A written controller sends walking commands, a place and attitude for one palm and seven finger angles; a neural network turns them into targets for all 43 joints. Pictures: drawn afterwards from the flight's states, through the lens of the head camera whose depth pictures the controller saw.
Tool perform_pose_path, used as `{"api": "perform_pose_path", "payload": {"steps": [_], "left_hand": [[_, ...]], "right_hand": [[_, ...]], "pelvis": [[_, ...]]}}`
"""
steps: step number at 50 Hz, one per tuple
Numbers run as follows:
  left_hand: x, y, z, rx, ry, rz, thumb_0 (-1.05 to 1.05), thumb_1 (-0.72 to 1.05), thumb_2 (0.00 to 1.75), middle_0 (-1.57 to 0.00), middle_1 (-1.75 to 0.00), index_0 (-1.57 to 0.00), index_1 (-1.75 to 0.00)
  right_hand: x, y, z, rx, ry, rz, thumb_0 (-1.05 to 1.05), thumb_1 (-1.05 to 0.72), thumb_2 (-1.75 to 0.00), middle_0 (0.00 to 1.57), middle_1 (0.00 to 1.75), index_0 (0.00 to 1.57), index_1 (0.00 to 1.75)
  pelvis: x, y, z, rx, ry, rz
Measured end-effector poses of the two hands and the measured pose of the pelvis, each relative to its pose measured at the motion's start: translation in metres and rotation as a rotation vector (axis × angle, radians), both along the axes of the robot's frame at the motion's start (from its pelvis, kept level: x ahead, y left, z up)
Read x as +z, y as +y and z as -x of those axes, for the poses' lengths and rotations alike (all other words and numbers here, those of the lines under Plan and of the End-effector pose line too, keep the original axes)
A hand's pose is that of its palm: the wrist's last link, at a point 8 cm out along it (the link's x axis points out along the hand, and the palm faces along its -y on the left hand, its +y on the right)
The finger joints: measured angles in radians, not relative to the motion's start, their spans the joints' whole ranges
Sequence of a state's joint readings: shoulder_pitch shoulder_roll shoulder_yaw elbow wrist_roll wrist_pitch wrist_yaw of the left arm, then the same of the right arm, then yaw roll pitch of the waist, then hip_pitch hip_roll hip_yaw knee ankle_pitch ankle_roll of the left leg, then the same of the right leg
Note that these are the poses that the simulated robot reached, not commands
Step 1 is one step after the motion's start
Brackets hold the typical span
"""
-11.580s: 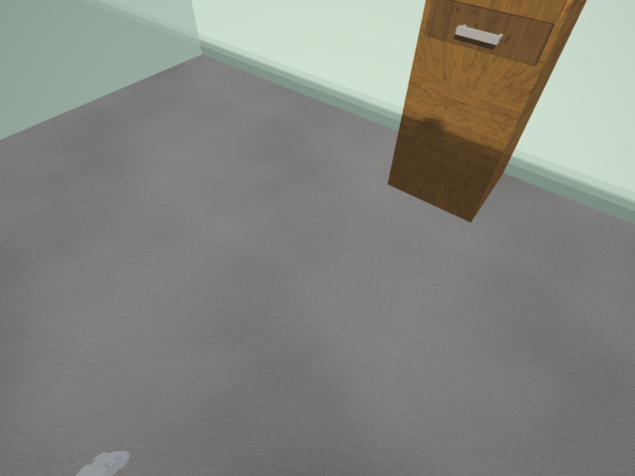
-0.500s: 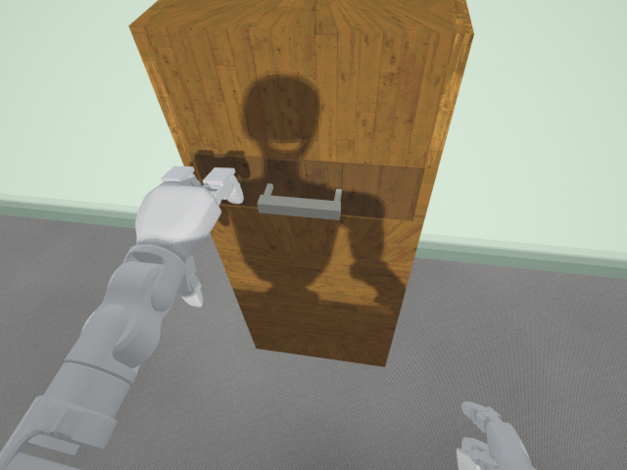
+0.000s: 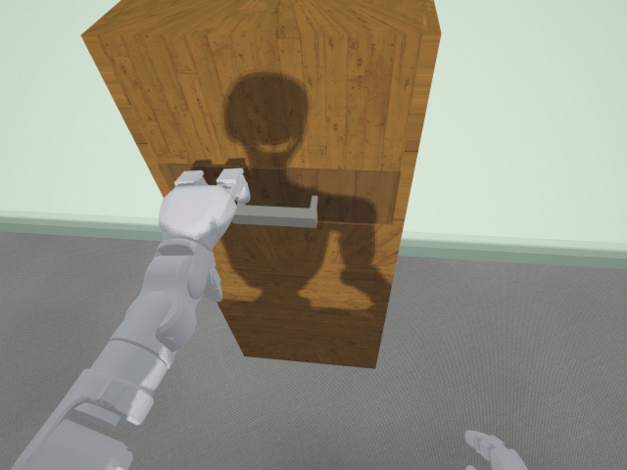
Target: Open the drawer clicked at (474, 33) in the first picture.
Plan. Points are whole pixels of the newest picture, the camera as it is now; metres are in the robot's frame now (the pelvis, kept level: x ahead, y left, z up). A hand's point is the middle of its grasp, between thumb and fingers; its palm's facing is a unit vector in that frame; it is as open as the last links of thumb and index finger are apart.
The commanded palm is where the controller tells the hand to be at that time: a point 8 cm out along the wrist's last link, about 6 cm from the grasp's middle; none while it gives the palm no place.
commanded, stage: move the hooked fingers above the handle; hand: left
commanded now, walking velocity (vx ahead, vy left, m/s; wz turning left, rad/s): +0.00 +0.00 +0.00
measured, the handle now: (276, 207) +0.51 +0.11 +0.01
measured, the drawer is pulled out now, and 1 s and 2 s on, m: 0.00 0.00 0.00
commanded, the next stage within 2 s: none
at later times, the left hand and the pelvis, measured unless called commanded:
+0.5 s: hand (259, 223) +0.43 +0.12 +0.07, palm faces -0.04 -0.03 -1.00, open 13.8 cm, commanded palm +0.41 +0.11 +0.13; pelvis +0.01 -0.04 +0.00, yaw +0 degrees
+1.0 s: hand (270, 227) +0.43 +0.11 +0.05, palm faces -0.16 -0.05 -0.99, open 13.7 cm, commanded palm +0.42 +0.11 +0.13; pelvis +0.00 -0.06 +0.00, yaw +0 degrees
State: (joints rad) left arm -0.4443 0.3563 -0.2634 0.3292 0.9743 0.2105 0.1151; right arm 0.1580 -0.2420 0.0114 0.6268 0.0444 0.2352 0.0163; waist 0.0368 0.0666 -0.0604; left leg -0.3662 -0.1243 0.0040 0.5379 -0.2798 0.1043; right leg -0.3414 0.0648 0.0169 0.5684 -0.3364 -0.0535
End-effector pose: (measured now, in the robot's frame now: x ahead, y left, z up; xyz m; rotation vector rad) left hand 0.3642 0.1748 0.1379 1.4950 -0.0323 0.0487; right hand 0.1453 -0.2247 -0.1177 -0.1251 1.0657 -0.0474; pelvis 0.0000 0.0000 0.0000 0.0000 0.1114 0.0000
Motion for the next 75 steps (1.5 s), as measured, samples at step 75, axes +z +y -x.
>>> {"api": "perform_pose_path", "payload": {"steps": [75], "left_hand": [[-0.022,-0.063,-0.064,0.033,0.225,-0.041,0.00,-0.49,0.30,-0.34,-1.22,-0.33,-1.26]], "right_hand": [[-0.002,-0.074,0.064,-0.186,0.060,0.076,0.01,-0.90,-0.90,0.20,0.30,0.20,0.30]], "pelvis": [[-0.002,-0.050,0.006,-0.021,0.056,-0.031]]}}
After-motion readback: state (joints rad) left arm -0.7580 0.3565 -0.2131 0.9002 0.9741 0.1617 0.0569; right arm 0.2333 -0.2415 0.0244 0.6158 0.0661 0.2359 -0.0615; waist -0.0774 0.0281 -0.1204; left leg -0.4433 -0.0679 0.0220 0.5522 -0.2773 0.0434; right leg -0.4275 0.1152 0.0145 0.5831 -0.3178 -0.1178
